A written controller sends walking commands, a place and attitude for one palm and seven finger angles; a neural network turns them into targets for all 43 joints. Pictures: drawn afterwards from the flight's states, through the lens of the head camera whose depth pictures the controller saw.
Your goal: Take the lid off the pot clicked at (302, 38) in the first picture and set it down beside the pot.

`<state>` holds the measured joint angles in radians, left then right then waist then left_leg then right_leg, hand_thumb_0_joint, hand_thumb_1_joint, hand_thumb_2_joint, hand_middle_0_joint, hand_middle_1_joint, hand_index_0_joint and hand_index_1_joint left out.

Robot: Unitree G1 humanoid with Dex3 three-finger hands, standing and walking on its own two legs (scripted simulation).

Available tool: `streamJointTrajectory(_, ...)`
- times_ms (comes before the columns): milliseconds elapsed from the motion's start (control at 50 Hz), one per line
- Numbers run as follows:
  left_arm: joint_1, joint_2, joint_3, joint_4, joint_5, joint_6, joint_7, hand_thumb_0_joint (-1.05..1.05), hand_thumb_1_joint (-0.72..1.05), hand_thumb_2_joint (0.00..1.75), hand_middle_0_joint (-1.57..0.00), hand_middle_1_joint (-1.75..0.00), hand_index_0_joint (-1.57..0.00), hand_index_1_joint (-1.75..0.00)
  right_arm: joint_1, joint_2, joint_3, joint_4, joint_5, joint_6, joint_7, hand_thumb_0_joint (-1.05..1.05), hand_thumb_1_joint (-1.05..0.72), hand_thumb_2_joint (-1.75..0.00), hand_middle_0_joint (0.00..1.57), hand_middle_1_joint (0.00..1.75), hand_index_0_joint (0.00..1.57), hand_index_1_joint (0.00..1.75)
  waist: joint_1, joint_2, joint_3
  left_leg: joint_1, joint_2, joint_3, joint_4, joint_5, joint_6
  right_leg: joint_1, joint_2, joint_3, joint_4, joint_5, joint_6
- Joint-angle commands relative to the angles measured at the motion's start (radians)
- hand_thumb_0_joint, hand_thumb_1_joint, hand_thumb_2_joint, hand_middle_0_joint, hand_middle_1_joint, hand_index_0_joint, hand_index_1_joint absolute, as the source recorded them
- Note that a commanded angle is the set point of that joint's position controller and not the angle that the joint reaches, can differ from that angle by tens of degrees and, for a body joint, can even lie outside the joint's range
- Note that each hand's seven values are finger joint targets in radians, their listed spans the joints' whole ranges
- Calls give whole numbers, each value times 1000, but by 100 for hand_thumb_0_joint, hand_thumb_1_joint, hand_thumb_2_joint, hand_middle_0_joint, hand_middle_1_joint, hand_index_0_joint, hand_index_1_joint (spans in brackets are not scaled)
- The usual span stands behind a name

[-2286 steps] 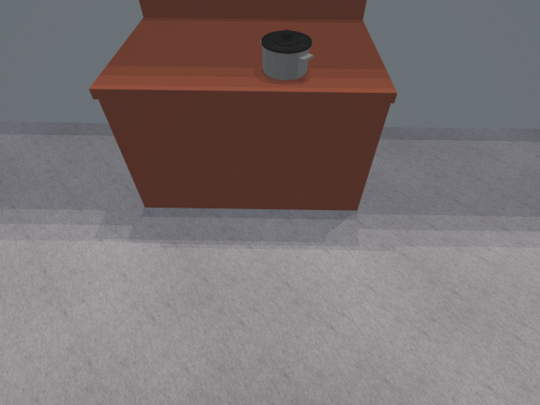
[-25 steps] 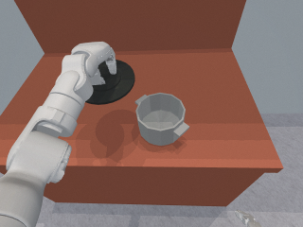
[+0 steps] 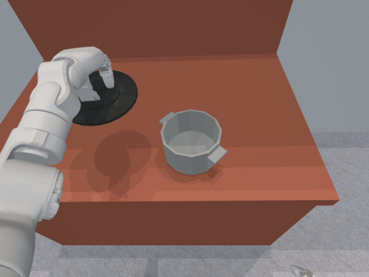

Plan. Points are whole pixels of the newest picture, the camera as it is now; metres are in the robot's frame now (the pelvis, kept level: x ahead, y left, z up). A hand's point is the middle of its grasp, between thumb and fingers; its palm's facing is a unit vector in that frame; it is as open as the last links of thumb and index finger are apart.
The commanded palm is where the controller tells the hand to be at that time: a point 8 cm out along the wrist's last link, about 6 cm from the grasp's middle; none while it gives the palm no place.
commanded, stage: move the lid sideways beside the pot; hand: left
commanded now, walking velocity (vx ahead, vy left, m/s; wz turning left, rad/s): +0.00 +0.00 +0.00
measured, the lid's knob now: (95, 87) +0.50 +0.19 +0.14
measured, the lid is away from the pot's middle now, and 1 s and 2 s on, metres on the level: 0.22 0.23 0.24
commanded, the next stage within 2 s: lower the lid onto the table in 0.26 s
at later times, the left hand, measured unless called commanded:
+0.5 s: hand (81, 90) +0.48 +0.21 +0.16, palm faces -0.32 -0.02 -0.95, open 6.9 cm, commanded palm +0.47 +0.21 +0.23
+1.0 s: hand (89, 104) +0.47 +0.21 +0.12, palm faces -0.35 -0.02 -0.94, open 6.9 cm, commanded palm +0.47 +0.21 +0.19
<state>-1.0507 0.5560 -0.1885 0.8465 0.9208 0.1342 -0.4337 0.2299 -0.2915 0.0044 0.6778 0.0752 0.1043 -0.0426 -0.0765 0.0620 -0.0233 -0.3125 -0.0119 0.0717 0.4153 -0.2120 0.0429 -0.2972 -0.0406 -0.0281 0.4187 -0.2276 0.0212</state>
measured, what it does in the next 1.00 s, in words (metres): stands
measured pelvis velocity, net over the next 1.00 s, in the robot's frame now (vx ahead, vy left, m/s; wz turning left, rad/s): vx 0.00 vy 0.00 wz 0.00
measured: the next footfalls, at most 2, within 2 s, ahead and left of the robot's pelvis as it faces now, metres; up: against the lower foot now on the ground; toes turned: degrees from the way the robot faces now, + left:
none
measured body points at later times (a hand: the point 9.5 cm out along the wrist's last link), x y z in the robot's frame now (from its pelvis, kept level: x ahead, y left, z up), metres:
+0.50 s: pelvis +0.00 +0.01 +0.00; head +0.06 +0.00 +0.45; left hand +0.49 +0.21 +0.21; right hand +0.10 -0.25 -0.13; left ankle +0.00 +0.09 -0.74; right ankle -0.02 -0.13 -0.74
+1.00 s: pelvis +0.00 +0.00 +0.00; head +0.06 -0.01 +0.44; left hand +0.48 +0.21 +0.18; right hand +0.08 -0.27 -0.13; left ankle +0.00 +0.09 -0.74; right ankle -0.02 -0.13 -0.74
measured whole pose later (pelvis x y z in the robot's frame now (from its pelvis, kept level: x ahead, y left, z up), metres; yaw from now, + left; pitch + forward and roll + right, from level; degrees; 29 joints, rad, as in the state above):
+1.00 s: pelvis +0.00 +0.00 +0.00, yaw +0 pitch +8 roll +0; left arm -0.96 0.57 -0.18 0.84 0.92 0.04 -0.39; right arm 0.25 -0.30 -0.02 0.68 0.07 0.13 -0.04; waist -0.07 0.06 -0.02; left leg -0.35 -0.01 0.07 0.44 -0.23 0.05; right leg -0.33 -0.04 -0.03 0.42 -0.23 0.02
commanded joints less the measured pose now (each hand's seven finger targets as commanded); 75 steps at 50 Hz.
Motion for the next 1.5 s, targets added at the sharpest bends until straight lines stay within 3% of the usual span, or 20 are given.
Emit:
streamJointTrajectory(0, -632, 315, 113, -233, 23, -29, 53, 0, 75, 87, -94, -100, -95, -99, -21, -137, -48, -121, -1, -34, -11, 0, -90, -90, 20, 30, 20, 30, -7, -24, -454, 270, -7, -64, 18, 324, 45, 90, 33, -3, -20, 372, -58)
streamJointTrajectory(60, -632, 367, 146, -283, 11, -57, 52, 0, 75, 87, -94, -100, -95, -99, -5, -149, -56, -119, -4, -36, -9, 0, -90, -90, 20, 30, 20, 30, -7, -6, -484, 297, -3, -72, 32, 370, 45, 90, 29, 0, -19, 385, -63)
streamJointTrajectory(160, -603, 329, 112, -193, 2, -61, 37, 0, 75, 87, -94, -100, -95, -99, 12, -155, -59, -100, -1, -22, -10, 0, -90, -90, 20, 30, 20, 30, -19, -19, -415, 266, -5, -64, 29, 317, 44, 41, 33, -10, -31, 340, -63)
streamJointTrajectory(220, -667, 256, 63, -367, -4, -76, 35, 0, 75, 87, -94, -100, -95, -99, -6, -133, -64, -123, -1, -33, -1, 0, -90, -90, 20, 30, 20, 30, -25, 68, -517, 397, 5, -92, 49, 467, 40, 14, 44, -15, -21, 361, -61)
streamJointTrajectory(260, -615, 305, 112, -387, -15, -91, 38, 0, 75, 87, -94, -100, -95, -99, 10, -146, -72, -121, -11, -37, 6, 0, -90, -90, 20, 30, 20, 30, -18, 52, -535, 412, 8, -107, 67, 538, 40, 8, 41, -11, -20, 376, -64)
streamJointTrajectory(380, -561, 312, 119, -163, -1, -54, 46, 0, 75, 87, -94, -100, -95, -99, 14, -154, -53, -94, 0, -12, 6, 0, -90, -90, 20, 30, 20, 30, -10, -38, -394, 261, 3, -77, 14, 357, 32, 15, 47, -30, -18, 322, -63)
streamJointTrajectory(420, -602, 249, 71, -211, 13, -49, 52, 0, 75, 87, -94, -100, -95, -99, 8, -141, -56, -98, -2, -16, 8, 0, -90, -90, 20, 30, 20, 30, -14, 1, -413, 298, 7, -84, 26, 384, 29, -11, 47, -33, -17, 310, -65)
streamJointTrajectory(480, -634, 331, 137, -327, 26, -75, 70, 0, 75, 87, -94, -100, -95, -99, 14, -143, -62, -119, -14, -21, 12, 0, -90, -90, 20, 30, 20, 30, -4, 36, -541, 372, 13, -99, 39, 486, 28, 29, 47, -19, -6, 349, -65)
streamJointTrajectory(520, -603, 289, 123, -342, 15, -75, 69, 0, 75, 87, -94, -100, -95, -99, 13, -133, -63, -124, -15, -24, 12, 0, -90, -90, 20, 30, 20, 30, -6, 39, -569, 410, 18, -108, 50, 542, 27, 23, 45, -22, -7, 357, -63)
streamJointTrajectory(560, -533, 360, 192, -297, -2, -83, 76, 0, 75, 87, -94, -100, -95, -99, 32, -149, -69, -114, -20, -27, 14, 0, -90, -90, 20, 30, 20, 30, 2, -14, -537, 366, 15, -102, 58, 519, 34, 36, 38, -16, -14, 367, -64)
streamJointTrajectory(620, -480, 300, 137, -105, 0, -57, 74, 0, 75, 87, -94, -100, -95, -99, 20, -146, -48, -98, -4, -11, 4, 0, -90, -90, 20, 30, 20, 30, -6, -87, -382, 229, 10, -67, 16, 337, 32, 26, 44, -31, -20, 321, -57)
streamJointTrajectory(780, -530, 347, 171, -312, 9, -110, 97, 0, 75, 87, -94, -100, -95, -99, 20, -137, -64, -126, -16, -20, -1, 0, -90, -90, 20, 30, 20, 30, -4, 18, -548, 353, 11, -78, 51, 481, 43, 62, 41, -6, -9, 389, -59)
streamJointTrajectory(880, -473, 264, 111, -206, 1, -102, 97, 0, 75, 87, -94, -100, -95, -99, 23, -143, -62, -98, -8, -6, 2, 0, -90, -90, 20, 30, 20, 30, -16, -3, -408, 287, 16, -69, 40, 397, 36, -10, 46, -25, -15, 325, -60)
streamJointTrajectory(980, -512, 282, 121, -293, 1, -123, 111, 0, 75, 87, -94, -100, -95, -99, 20, -138, -65, -106, -12, -7, -2, 0, -90, -90, 20, 30, 20, 30, -14, 17, -483, 312, 8, -67, 49, 401, 41, 28, 45, -15, -8, 356, -61)
streamJointTrajectory(1060, -458, 381, 206, -257, -4, -142, 129, 0, 75, 87, -94, -100, -95, -99, 31, -150, -65, -100, -16, -6, -12, 0, -90, -90, 20, 30, 20, 30, 0, -26, -483, 266, 4, -62, 59, 389, 46, 75, 33, -6, -6, 402, -64)
streamJointTrajectory(1140, -420, 277, 130, -171, 7, -125, 138, 0, 75, 87, -94, -100, -95, -99, 18, -140, -61, -89, -7, 2, -8, 0, -90, -90, 20, 30, 20, 30, -9, -23, -416, 241, 11, -56, 52, 347, 40, 18, 44, -17, -7, 357, -60)
streamJointTrajectory(1220, -395, 352, 193, -203, 10, -142, 148, 0, 75, 87, -94, -100, -95, -99, 18, -143, -62, -99, -11, 6, -11, 0, -90, -90, 20, 30, 20, 30, 2, -20, -482, 254, 9, -53, 61, 380, 45, 72, 38, -6, 4, 398, -60)
streamJointTrajectory(1300, -417, 248, 113, -221, 2, -152, 147, 0, 75, 87, -94, -100, -95, -99, 12, -133, -68, -93, -10, 11, -8, 0, -90, -90, 20, 30, 20, 30, -17, 2, -458, 278, 13, -58, 71, 401, 45, 7, 44, -13, 1, 378, -58)
streamJointTrajectory(1360, -420, 332, 172, -204, -11, -162, 154, 0, 75, 87, -94, -100, -95, -99, 34, -154, -69, -78, -11, 14, -12, 0, -90, -90, 20, 30, 20, 30, -13, -43, -431, 239, 10, -54, 66, 331, 47, 12, 37, -9, -2, 352, -62)
streamJointTrajectory(1480, -404, 311, 166, -207, 7, -180, 186, 0, 75, 87, -94, -100, -95, -99, 39, -139, -70, -76, -16, 13, -13, 0, -90, -90, 20, 30, 20, 30, -11, 10, -474, 272, 17, -57, 73, 397, 43, 9, 46, -11, 13, 368, -61)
